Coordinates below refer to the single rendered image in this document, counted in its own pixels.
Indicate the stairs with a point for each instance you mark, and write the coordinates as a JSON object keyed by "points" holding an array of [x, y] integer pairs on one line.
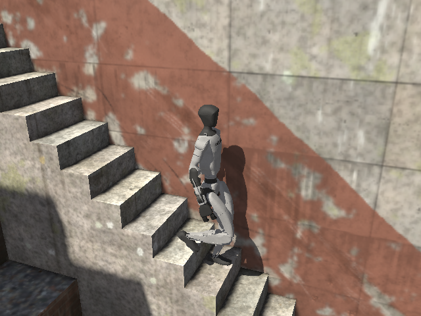
{"points": [[74, 204]]}

